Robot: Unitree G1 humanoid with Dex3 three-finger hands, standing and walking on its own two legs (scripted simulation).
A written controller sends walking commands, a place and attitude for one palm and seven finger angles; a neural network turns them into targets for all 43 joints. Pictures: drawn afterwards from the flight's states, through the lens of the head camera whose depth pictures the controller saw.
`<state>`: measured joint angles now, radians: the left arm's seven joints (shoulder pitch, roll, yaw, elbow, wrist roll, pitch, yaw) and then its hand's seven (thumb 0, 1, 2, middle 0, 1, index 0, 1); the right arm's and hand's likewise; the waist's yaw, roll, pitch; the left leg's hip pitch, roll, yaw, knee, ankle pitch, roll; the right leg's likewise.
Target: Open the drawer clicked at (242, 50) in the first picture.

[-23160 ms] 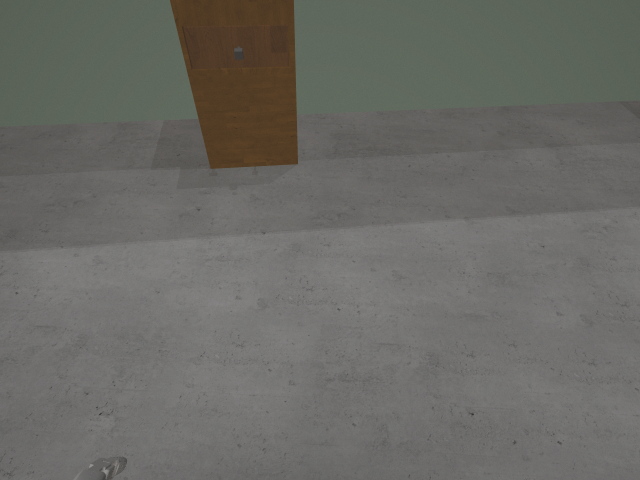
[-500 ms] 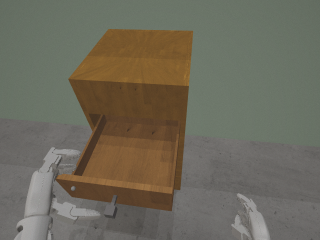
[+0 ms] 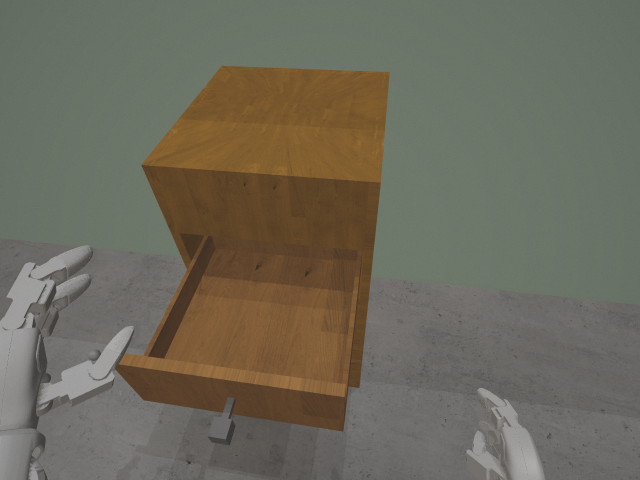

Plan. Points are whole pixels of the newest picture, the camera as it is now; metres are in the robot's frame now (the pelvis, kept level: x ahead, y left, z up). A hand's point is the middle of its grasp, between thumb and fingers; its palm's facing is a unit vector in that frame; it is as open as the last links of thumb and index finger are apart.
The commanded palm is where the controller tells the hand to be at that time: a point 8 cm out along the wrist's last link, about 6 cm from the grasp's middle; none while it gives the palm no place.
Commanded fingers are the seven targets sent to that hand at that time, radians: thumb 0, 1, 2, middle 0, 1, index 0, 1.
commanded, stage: draw the hand back to the body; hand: left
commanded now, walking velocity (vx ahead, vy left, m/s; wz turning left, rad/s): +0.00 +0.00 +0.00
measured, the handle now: (225, 420) +0.25 +0.20 -0.19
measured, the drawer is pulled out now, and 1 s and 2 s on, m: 0.30 0.30 0.30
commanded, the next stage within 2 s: step back with the hand held close in 0.32 s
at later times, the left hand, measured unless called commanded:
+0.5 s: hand (78, 342) +0.19 +0.25 +0.16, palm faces +0.41 -0.80 -0.44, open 7.4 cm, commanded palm +0.13 +0.28 +0.17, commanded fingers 0.00 0.90 0.90 -0.20 -0.30 -0.20 -0.30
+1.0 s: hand (51, 405) +0.13 +0.24 +0.16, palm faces +0.37 -0.80 -0.47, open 7.4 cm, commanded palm +0.07 +0.28 +0.17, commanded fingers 0.00 0.90 0.90 -0.20 -0.30 -0.20 -0.30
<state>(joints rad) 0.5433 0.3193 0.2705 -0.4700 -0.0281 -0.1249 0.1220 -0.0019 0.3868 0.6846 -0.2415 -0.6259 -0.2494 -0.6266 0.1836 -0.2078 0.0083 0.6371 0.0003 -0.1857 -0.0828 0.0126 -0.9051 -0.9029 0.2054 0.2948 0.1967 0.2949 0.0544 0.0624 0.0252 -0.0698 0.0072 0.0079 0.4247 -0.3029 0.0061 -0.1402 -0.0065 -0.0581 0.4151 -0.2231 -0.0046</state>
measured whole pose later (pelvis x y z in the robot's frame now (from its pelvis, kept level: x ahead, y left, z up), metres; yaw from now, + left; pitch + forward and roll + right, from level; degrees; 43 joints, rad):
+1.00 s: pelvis -0.05 +0.00 -0.01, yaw +1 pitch +1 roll +0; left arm 0.64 0.40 0.40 -0.64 -0.05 -0.21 0.15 0.01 0.89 0.90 -0.21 -0.30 -0.22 -0.30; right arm 0.17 -0.17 0.01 0.56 0.00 -0.09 -0.08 0.01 -0.90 -0.90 0.21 0.29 0.20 0.29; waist 0.00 -0.03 0.04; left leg -0.33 -0.02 0.00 0.60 -0.29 0.01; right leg -0.39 -0.04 -0.06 0.58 -0.21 0.00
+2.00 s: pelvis -0.21 -0.02 -0.01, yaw -1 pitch +3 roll +0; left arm 0.67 0.41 0.38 -0.68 -0.04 -0.24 0.11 0.01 0.89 0.90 -0.21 -0.30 -0.22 -0.30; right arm 0.17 -0.17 0.02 0.61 0.01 -0.09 -0.05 0.01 -0.90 -0.90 0.21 0.30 0.20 0.30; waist -0.03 -0.06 0.03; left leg -0.47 0.00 0.01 0.78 -0.35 -0.01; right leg -0.27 -0.02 -0.01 0.53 -0.31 0.00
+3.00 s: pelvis -0.21 -0.01 +0.00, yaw +1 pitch +1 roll -1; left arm 0.66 0.39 0.36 -0.62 -0.04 -0.21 0.13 0.01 0.89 0.90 -0.21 -0.30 -0.22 -0.30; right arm 0.15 -0.17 0.02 0.60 0.02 -0.11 -0.06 0.01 -0.90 -0.90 0.21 0.29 0.20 0.30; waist -0.02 -0.02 0.07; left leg -0.27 0.01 0.01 0.48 -0.22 0.01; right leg -0.19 -0.02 -0.05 0.42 -0.25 0.02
